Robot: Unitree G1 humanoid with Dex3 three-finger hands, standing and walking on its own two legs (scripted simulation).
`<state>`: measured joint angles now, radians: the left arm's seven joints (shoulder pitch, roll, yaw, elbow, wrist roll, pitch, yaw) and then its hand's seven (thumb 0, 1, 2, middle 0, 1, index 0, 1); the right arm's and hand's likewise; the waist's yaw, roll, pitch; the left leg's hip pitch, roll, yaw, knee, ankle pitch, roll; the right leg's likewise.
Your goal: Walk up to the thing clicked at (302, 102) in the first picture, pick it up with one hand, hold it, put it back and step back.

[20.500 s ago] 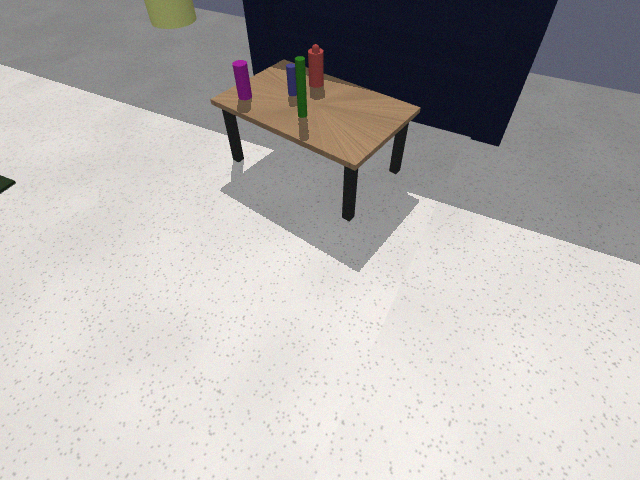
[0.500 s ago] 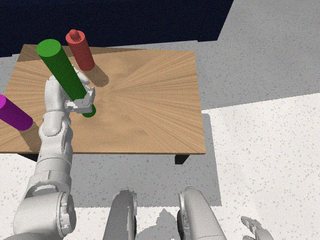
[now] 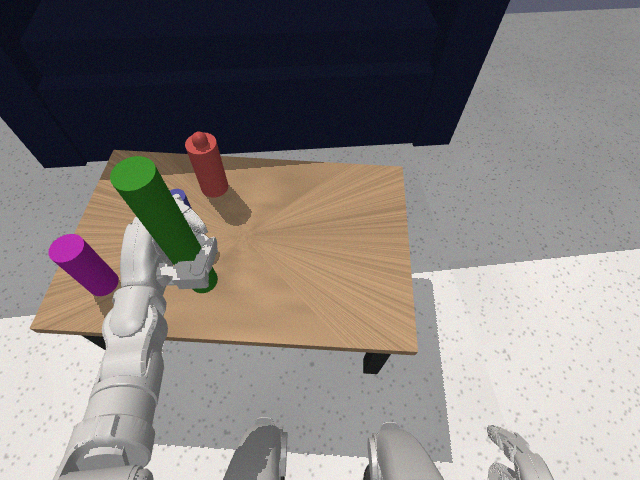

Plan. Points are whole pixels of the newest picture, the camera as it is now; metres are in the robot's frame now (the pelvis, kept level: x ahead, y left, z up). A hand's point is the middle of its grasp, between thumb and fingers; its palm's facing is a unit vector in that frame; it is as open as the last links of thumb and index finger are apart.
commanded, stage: lift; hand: left
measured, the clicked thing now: (176, 239) +0.38 +0.19 +0.07
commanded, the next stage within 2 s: hold in 0.48 s
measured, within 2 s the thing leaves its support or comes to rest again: neither
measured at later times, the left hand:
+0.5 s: hand (192, 253) +0.36 +0.17 +0.07, palm faces +0.07 -1.00 +0.01, open 5.7 cm
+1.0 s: hand (187, 250) +0.35 +0.17 +0.08, palm faces +0.07 -1.00 +0.01, open 5.3 cm
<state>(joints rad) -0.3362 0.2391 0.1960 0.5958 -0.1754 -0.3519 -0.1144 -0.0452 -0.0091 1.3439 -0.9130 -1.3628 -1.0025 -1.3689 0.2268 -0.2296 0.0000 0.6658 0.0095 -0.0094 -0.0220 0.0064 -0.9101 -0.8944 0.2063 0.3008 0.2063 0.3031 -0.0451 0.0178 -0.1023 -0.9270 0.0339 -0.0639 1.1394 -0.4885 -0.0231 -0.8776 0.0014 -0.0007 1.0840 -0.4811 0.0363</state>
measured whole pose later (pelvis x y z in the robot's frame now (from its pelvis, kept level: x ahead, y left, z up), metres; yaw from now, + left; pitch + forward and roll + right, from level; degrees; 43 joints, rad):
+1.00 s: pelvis +0.02 +0.00 +0.04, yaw +0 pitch +8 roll -1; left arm -0.16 0.19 0.16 0.46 -0.19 -0.34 -0.11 -0.03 0.08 1.30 -0.94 -1.33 -1.02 -1.33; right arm 0.23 -0.22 0.00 0.66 0.01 -0.01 -0.03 0.01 -0.90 -0.90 0.21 0.30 0.21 0.30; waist -0.02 0.02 -0.04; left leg -0.63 0.03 -0.04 0.92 -0.43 -0.03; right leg -0.59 -0.01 0.01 0.88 -0.43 0.03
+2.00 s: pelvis +0.01 +0.00 +0.04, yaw +0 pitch +6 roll -1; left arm -0.14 0.19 0.14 0.43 -0.19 -0.34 -0.10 -0.03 0.08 1.30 -0.94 -1.33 -1.02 -1.33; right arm 0.23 -0.22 0.00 0.67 0.01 -0.02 -0.03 0.01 -0.90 -0.90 0.21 0.30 0.21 0.30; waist -0.02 0.02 -0.03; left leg -0.58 0.03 -0.04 0.88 -0.41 -0.02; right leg -0.54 -0.01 0.01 0.84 -0.40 0.04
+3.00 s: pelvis +0.01 -0.01 +0.04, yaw +1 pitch +7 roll -1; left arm -0.13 0.18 0.14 0.42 -0.18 -0.35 -0.10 -0.03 0.08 1.30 -0.94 -1.32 -1.02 -1.33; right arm 0.23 -0.22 -0.01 0.67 0.01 -0.02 -0.02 0.01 -0.90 -0.90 0.21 0.30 0.21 0.30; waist -0.02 0.02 -0.03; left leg -0.59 0.03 -0.05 0.88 -0.41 -0.03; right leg -0.55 -0.01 0.01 0.84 -0.41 0.03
